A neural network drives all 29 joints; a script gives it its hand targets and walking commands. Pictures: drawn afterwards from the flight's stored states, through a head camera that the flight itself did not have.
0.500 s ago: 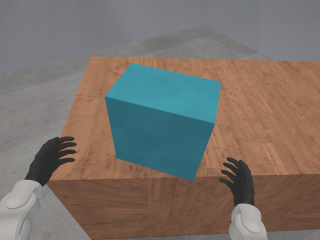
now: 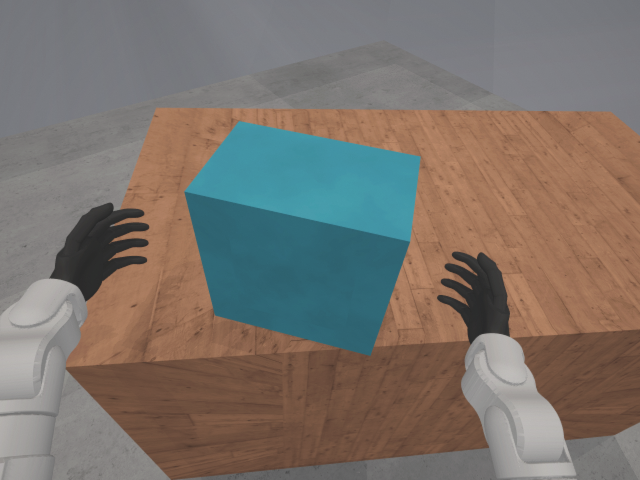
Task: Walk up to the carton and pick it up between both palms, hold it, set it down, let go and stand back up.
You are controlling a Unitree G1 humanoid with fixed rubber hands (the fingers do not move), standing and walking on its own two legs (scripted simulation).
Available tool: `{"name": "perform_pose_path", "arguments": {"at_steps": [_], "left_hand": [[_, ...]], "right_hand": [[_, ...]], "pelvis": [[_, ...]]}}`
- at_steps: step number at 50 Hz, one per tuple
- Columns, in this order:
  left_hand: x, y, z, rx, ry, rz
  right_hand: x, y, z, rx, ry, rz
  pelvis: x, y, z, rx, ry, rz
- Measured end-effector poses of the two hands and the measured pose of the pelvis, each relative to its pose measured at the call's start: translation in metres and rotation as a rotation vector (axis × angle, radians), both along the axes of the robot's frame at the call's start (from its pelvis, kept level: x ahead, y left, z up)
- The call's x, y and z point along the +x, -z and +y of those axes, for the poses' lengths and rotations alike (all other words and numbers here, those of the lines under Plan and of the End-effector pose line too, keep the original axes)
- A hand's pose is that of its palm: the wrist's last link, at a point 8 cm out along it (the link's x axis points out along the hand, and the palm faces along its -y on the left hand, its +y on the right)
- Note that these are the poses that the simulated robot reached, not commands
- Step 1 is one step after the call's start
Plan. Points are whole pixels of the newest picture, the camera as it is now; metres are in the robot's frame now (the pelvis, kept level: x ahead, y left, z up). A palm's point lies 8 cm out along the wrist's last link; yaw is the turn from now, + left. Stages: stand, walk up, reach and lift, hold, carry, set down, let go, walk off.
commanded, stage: reach and lift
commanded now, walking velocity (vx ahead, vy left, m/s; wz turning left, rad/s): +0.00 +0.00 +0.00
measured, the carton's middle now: (307, 243) +0.42 +0.01 +0.06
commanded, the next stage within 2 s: none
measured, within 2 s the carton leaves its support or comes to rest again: neither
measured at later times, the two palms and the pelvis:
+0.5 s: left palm (98, 179) +0.38 +0.24 +0.20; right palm (487, 252) +0.33 -0.19 +0.15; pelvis -0.01 +0.00 +0.00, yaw +0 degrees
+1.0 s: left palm (120, 105) +0.44 +0.22 +0.25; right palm (495, 183) +0.39 -0.20 +0.21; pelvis +0.00 -0.01 +0.00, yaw +1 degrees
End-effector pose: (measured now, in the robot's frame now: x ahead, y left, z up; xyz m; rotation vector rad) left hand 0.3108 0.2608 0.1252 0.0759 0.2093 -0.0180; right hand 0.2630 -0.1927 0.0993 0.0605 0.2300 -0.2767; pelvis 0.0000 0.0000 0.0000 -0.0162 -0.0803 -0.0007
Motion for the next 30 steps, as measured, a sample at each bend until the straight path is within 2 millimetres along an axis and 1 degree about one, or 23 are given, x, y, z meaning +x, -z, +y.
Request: {"name": "perform_pose_path", "arguments": {"at_steps": [4,7,10,13,18,21,26,30], "left_hand": [[0.013,-0.016,-0.005,-0.008,0.009,-0.030],[0.026,-0.026,-0.008,-0.023,0.018,-0.040],[0.036,-0.030,-0.009,-0.029,0.017,-0.026],[0.043,-0.034,-0.011,-0.028,0.022,-0.012],[0.054,-0.041,-0.015,-0.025,0.028,0.001],[0.061,-0.052,-0.016,-0.022,0.029,-0.017],[0.078,-0.075,-0.018,-0.031,0.033,-0.046],[0.088,-0.086,-0.019,-0.022,0.026,-0.042]], "right_hand": [[0.007,-0.010,-0.003,-0.001,0.001,-0.012],[0.016,-0.019,-0.001,-0.004,-0.010,-0.023],[0.025,-0.025,0.003,0.000,-0.023,-0.021],[0.032,-0.029,0.006,0.005,-0.030,-0.020],[0.043,-0.035,0.005,0.001,-0.017,-0.010],[0.051,-0.041,0.001,0.005,-0.004,-0.015],[0.065,-0.059,-0.001,0.001,-0.007,-0.040],[0.078,-0.066,-0.003,0.003,-0.013,-0.031]], "pelvis": [[-0.004,0.000,-0.001,0.002,0.002,0.003],[-0.008,0.000,-0.001,0.003,0.002,0.009],[-0.011,0.000,-0.001,0.004,0.004,0.011],[-0.013,0.000,0.000,0.003,0.003,0.017],[-0.015,0.000,0.001,0.003,-0.003,0.023],[-0.015,0.000,0.002,0.001,-0.006,0.033],[-0.014,0.001,0.002,0.000,-0.009,0.047],[-0.012,0.001,0.002,-0.002,-0.011,0.048]]}}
